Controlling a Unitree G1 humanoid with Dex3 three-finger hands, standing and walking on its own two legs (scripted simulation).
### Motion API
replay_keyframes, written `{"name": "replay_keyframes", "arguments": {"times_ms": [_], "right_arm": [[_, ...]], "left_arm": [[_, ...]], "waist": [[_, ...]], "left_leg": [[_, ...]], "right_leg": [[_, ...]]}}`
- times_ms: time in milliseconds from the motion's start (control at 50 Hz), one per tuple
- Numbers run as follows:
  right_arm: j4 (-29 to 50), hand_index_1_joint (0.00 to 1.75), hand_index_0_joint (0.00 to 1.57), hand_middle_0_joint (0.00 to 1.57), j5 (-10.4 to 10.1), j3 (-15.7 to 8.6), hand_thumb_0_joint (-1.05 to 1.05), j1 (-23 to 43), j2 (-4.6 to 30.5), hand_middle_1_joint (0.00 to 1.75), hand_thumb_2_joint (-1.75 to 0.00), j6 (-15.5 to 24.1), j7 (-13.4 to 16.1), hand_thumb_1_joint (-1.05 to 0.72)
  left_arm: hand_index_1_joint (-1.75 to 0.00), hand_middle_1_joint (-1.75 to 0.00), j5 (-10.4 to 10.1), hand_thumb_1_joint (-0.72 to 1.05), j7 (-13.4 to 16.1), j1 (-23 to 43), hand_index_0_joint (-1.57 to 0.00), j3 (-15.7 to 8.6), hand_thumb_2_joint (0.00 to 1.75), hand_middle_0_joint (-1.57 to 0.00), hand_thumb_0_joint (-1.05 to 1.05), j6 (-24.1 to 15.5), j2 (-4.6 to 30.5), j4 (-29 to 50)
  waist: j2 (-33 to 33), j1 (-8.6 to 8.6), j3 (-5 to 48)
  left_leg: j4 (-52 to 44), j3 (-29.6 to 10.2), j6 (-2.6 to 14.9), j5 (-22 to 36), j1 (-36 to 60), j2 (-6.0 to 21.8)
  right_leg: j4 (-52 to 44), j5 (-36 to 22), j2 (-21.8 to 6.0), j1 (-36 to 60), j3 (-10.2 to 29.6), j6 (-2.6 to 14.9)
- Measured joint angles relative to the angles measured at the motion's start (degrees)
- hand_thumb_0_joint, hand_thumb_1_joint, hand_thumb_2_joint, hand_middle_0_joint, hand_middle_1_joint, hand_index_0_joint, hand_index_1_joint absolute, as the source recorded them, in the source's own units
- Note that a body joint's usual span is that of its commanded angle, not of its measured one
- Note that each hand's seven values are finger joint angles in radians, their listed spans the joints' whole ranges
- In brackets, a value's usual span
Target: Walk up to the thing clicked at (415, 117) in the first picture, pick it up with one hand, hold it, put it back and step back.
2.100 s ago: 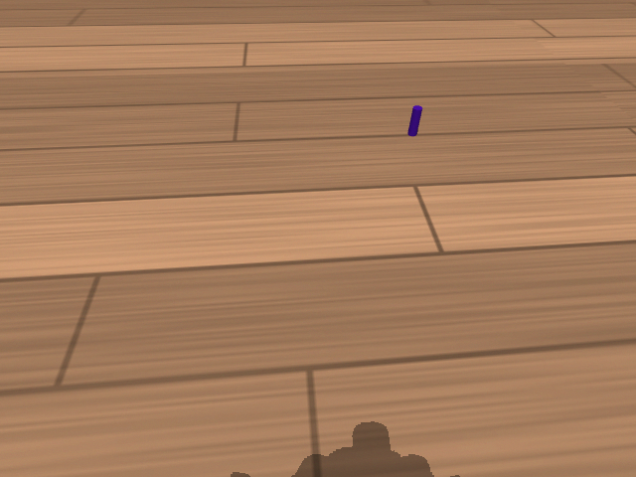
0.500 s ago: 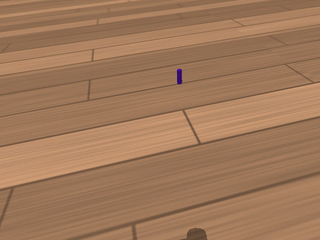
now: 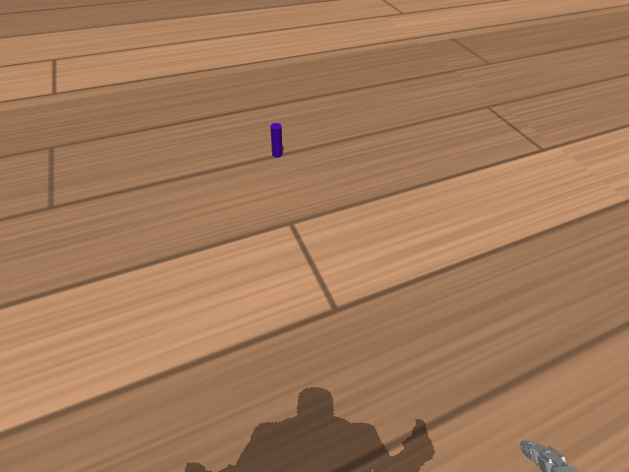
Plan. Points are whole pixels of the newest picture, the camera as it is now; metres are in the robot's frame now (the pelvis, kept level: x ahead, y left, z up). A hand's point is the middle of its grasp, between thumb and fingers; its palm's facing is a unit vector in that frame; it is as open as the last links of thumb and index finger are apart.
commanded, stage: walk up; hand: left
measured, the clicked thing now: (276, 140) +1.68 +0.19 -0.68
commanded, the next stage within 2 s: none
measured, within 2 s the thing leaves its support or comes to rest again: neither
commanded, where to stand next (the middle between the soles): +1.33 +0.01 m, yaw -2 degrees
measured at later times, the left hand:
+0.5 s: hand (202, 317) +0.38 +0.20 -0.11, palm faces -0.03 -0.92 -0.39, open 7.4 cm
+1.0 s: hand (193, 223) +0.63 +0.27 -0.14, palm faces -0.05 -0.94 -0.32, open 7.4 cm
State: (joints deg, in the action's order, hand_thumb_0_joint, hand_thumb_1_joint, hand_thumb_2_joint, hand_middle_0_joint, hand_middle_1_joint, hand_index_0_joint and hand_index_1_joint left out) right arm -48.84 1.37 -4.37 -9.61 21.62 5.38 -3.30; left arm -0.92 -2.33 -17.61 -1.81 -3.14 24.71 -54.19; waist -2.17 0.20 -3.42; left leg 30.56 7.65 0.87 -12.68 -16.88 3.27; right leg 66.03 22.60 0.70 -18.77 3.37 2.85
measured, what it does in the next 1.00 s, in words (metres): walks ahead: right foot, then left foot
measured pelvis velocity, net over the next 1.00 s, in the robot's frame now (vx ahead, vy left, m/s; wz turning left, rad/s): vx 0.57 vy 0.00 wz -0.02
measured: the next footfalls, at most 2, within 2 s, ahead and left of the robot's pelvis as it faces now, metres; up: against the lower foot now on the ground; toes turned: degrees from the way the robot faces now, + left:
right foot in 0.28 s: +0.37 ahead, -0.17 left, +0.00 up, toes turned -7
left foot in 0.78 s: +0.62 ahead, +0.08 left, +0.00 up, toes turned +4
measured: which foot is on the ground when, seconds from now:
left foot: down 0.00-0.30, up 0.32-0.76, down 0.78-1.00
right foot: up 0.00-0.26, down 0.28-0.82, up 0.84-1.00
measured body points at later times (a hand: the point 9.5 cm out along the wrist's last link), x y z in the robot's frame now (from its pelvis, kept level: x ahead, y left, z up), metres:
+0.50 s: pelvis +0.30 -0.07 +0.01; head +0.31 -0.10 +0.46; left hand +0.38 +0.24 -0.08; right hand +0.36 -0.38 -0.13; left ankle +0.31 +0.10 -0.65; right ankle +0.33 -0.16 -0.73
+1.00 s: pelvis +0.57 +0.00 +0.01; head +0.58 +0.03 +0.46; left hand +0.63 +0.32 -0.12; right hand +0.65 -0.31 -0.08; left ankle +0.58 +0.08 -0.73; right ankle +0.55 -0.17 -0.65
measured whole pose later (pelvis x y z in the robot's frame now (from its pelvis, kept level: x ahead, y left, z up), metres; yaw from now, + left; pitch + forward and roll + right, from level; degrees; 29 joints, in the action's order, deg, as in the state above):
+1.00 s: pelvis +0.57 +0.00 +0.01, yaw -1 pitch -2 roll -1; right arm -49.4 -0.2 -2.6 -13.7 21.0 5.1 -3.0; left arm -1.0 -2.4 -16.6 -2.1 -3.5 25.0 -52.4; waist -2.7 -0.2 -4.3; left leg 25.7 5.8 3.4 -13.1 -10.5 0.0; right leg 61.5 15.8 -2.6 -25.7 3.9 1.6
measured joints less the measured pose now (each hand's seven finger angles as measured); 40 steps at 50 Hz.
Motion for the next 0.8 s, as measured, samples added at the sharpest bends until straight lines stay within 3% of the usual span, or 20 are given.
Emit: {"name": "replay_keyframes", "arguments": {"times_ms": [60, 140, 200, 260, 280, 300, 320, 380, 420, 480, 560, 640, 760, 800], "right_arm": [[-0.23, 0.30, 0.21, 0.21, -0.77, 0.75, 0.01, -3.91, 0.33, 0.30, -0.90, 0.39, 0.39, -0.90], [-2.19, 0.30, 0.21, 0.21, -0.81, 0.99, 0.01, -8.00, 1.74, 0.30, -0.90, -0.18, 0.24, -0.90], [-3.14, 0.30, 0.21, 0.21, -0.65, 0.86, 0.01, -9.55, 3.15, 0.30, -0.90, -0.44, -0.13, -0.90], [-3.82, 0.30, 0.21, 0.21, -0.73, 0.58, 0.01, -11.34, 4.16, 0.30, -0.90, -0.79, -0.16, -0.90], [-4.21, 0.30, 0.21, 0.21, -0.74, 0.49, 0.01, -11.77, 4.40, 0.30, -0.90, -0.99, -0.04, -0.90], [-4.88, 0.30, 0.21, 0.21, -0.74, 0.34, 0.01, -11.45, 4.57, 0.30, -0.90, -1.42, 0.21, -0.90], [-5.25, 0.30, 0.21, 0.20, -0.78, 0.41, 0.01, -10.97, 4.23, 0.30, -0.90, -1.97, 0.45, -0.90], [-5.53, 0.30, 0.20, 0.20, -1.06, 1.38, 0.01, -9.43, 3.16, 0.30, -0.90, -2.76, 0.59, -0.90], [-5.30, 0.30, 0.20, 0.20, -1.56, 1.76, 0.01, -8.14, 3.10, 0.30, -0.90, -2.79, 0.39, -0.90], [-3.68, 0.30, 0.20, 0.20, -1.60, 1.84, 0.01, -6.41, 3.09, 0.30, -0.90, -2.52, -0.26, -0.90], [-2.39, 0.30, 0.21, 0.20, -0.92, 1.11, 0.01, -5.00, 3.38, 0.30, -0.90, -2.87, -1.09, -0.90], [-2.80, 0.30, 0.20, 0.20, -0.11, 0.50, 0.01, -4.20, 3.68, 0.30, -0.90, -3.78, -1.90, -0.90], [-3.44, 0.30, 0.20, 0.20, 0.18, 0.14, 0.01, -2.04, 3.08, 0.30, -0.90, -3.64, -2.65, -0.90], [-3.41, 0.30, 0.20, 0.20, 0.35, 0.01, 0.01, -1.12, 1.89, 0.30, -0.90, -3.01, -2.39, -0.90]], "left_arm": [[-0.29, -0.30, -0.23, 0.91, -0.75, 2.43, -0.20, -0.59, 0.90, -0.20, 0.01, -0.38, 1.13, 1.57], [-0.29, -0.30, 0.17, 0.91, -2.27, 5.97, -0.20, -1.40, 0.90, -0.20, 0.01, -0.41, 1.87, 4.12], [-0.29, -0.30, 0.74, 0.91, -3.34, 7.84, -0.20, -1.75, 0.90, -0.20, 0.01, -0.44, 1.65, 4.60], [-0.29, -0.30, 1.18, 0.91, -3.77, 8.60, -0.20, -1.98, 0.90, -0.20, 0.01, -0.34, 1.33, 4.12], [-0.29, -0.30, 1.30, 0.91, -3.60, 8.81, -0.20, -2.21, 0.90, -0.20, 0.01, -0.58, 1.07, 3.99], [-0.29, -0.30, 1.41, 0.91, -3.16, 9.28, -0.20, -2.52, 0.90, -0.20, 0.01, -0.89, 0.24, 3.86], [-0.29, -0.30, 1.53, 0.91, -2.76, 9.41, -0.20, -2.60, 0.90, -0.20, 0.00, -1.27, -0.33, 4.16], [-0.29, -0.30, 0.66, 0.91, -2.00, 8.56, -0.20, -1.66, 0.90, -0.20, 0.00, -1.66, -2.20, 4.72], [-0.30, -0.30, 0.35, 0.91, -1.50, 6.98, -0.20, -0.90, 0.90, -0.20, 0.00, -1.74, -3.51, 4.40], [-0.30, -0.30, 0.37, 0.90, -1.08, 3.94, -0.21, -0.45, 0.90, -0.20, 0.00, -1.99, -4.19, 3.37], [-0.30, -0.30, 0.59, 0.90, -0.78, 0.26, -0.21, -0.57, 0.90, -0.20, 0.01, -2.27, -3.90, 2.21], [-0.30, -0.30, 1.13, 0.90, -0.66, -2.03, -0.21, -1.31, 0.90, -0.20, 0.01, -2.27, -2.83, 1.81], [-0.30, -0.30, 1.47, 0.90, -0.30, -3.41, -0.21, -2.15, 0.90, -0.20, 0.01, -1.81, -0.23, 1.50], [-0.30, -0.30, 1.56, 0.90, 0.07, -3.16, -0.21, -2.36, 0.90, -0.20, 0.01, -1.19, 0.96, 0.89]], "waist": [[-0.23, -1.62, 0.68], [-0.25, -2.18, 0.94], [0.76, -3.02, 0.74], [2.20, -3.96, 1.72], [3.02, -3.71, 1.96], [4.67, -3.16, 1.42], [5.27, -2.68, 0.86], [4.90, -1.17, -0.27], [5.45, -0.40, -0.46], [6.01, 0.54, -0.47], [6.45, 1.11, -0.27], [6.30, 1.61, 0.23], [4.62, 2.71, 0.23], [1.58, 2.55, 0.06]], "left_leg": [[-4.19, 0.50, -0.47, -1.36, 6.48, -0.58], [-7.10, 1.38, -1.18, -4.55, 13.31, -1.08], [-6.74, 1.80, -2.40, -8.33, 17.12, -0.64], [-3.33, 1.39, -3.58, -14.05, 19.66, 0.77], [-0.04, 1.13, -3.42, -16.36, 19.56, 1.94], [5.87, 0.00, -2.18, -17.54, 18.24, 3.88], [13.64, -2.51, -0.99, -17.00, 15.60, 4.15], [33.07, -6.70, 0.35, -13.30, 5.58, 0.64], [36.94, -7.24, 1.19, -8.26, -0.67, 0.06], [33.58, -8.06, 1.38, -2.57, -7.99, 0.84], [25.99, -9.97, -0.22, 2.72, -14.29, 1.75], [14.60, -9.11, -1.38, 6.01, -15.89, 2.62], [1.94, -5.95, 0.54, 7.39, -10.22, 2.02], [2.39, -4.40, 1.06, 6.08, -8.25, -0.36]], "right_leg": [[-2.26, -3.36, -2.27, -7.76, 0.00, -1.11], [-16.70, -7.85, -6.20, -13.08, -1.53, -2.59], [-27.08, -14.34, -7.33, -13.24, -3.25, -2.38], [-31.54, -18.17, -6.50, -10.26, -5.58, -1.36], [-31.02, -18.25, -5.50, -9.36, -6.07, -1.14], [-28.28, -15.85, -4.03, -9.20, -6.92, -0.97], [-25.90, -13.21, -3.36, -8.93, -7.39, -0.79], [-26.37, -9.77, -3.51, -4.89, -7.46, -0.40], [-30.95, -10.30, -3.11, -0.72, -7.71, -0.51], [-37.60, -11.27, -1.81, 4.64, -7.66, -0.44], [-42.80, -10.53, -0.30, 10.13, -8.00, -0.38], [-45.37, -8.05, 0.51, 14.53, -8.99, -1.00], [-42.56, -0.14, 0.26, 19.14, -9.79, -3.08], [-37.74, 4.01, -2.53, 19.15, -9.53, -3.31]]}}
